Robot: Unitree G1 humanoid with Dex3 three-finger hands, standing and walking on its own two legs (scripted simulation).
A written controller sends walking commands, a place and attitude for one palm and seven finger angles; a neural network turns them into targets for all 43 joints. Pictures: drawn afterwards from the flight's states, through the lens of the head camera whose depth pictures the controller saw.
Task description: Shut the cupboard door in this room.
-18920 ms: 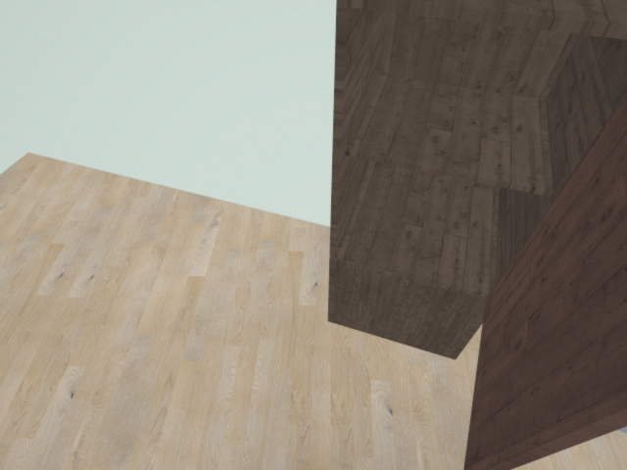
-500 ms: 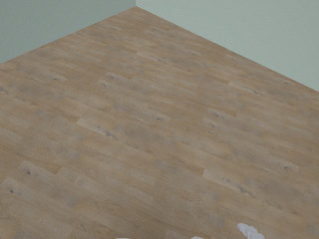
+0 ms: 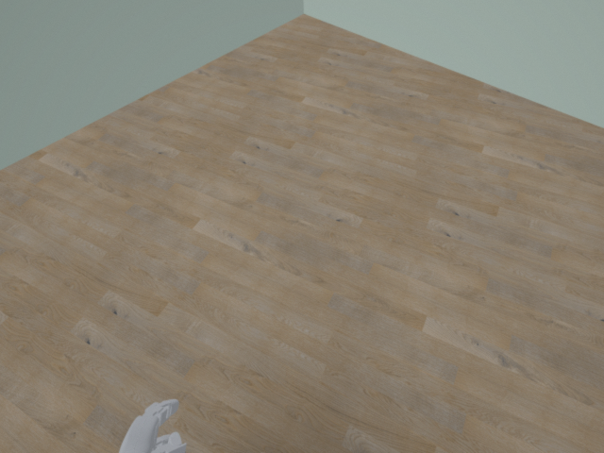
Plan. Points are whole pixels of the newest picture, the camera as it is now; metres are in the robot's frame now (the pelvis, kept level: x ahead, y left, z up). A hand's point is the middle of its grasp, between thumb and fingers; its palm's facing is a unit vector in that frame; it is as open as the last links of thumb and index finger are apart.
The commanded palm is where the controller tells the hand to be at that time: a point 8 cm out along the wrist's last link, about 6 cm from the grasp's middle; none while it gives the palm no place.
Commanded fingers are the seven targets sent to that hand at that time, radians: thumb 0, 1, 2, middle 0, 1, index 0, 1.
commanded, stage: turn or walk to find it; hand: left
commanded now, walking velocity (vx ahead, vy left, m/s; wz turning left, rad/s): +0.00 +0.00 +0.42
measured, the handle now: out of the picture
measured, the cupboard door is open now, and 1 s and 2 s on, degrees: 87 87 87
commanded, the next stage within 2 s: none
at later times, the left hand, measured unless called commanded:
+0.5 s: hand out of the picture -0.09 +0.21 -0.17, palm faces +0.30 -0.92 -0.26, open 7.3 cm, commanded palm none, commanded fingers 0.00 0.90 0.90 -0.20 -0.30 -0.20 -0.30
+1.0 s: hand out of the picture -0.04 +0.25 -0.15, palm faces +0.41 -0.88 -0.24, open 7.4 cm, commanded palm none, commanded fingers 0.00 0.90 0.90 -0.20 -0.30 -0.20 -0.30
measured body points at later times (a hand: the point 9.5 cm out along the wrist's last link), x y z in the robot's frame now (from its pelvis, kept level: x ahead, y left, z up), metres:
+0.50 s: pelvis -0.03 +0.01 +0.00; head +0.01 +0.02 +0.45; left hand -0.10 +0.26 -0.15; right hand +0.14 -0.21 -0.14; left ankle -0.09 +0.12 -0.72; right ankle -0.02 -0.10 -0.73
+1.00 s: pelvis -0.06 +0.02 +0.01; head -0.03 +0.04 +0.46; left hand -0.06 +0.30 -0.13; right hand +0.06 -0.19 -0.14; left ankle -0.08 +0.11 -0.73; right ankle -0.01 -0.12 -0.68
